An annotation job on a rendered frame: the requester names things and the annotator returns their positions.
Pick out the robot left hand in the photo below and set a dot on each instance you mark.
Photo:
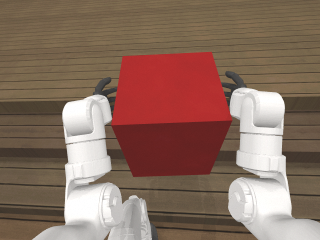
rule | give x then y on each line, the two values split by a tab
98	91

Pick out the robot right hand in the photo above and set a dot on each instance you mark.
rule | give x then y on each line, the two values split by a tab
236	78

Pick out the left robot shin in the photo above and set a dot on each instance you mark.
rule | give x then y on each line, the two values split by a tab
145	228

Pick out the right robot forearm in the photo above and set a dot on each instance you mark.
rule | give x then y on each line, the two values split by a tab
261	116

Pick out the carton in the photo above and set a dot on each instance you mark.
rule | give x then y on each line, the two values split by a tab
170	114

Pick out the robot left upper arm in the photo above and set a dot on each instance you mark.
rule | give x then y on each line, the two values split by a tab
91	212

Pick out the robot right upper arm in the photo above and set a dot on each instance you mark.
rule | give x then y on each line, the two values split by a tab
263	206

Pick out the left robot forearm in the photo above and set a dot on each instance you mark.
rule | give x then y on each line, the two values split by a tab
84	130

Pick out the left robot thigh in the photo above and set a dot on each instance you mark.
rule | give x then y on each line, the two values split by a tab
134	214

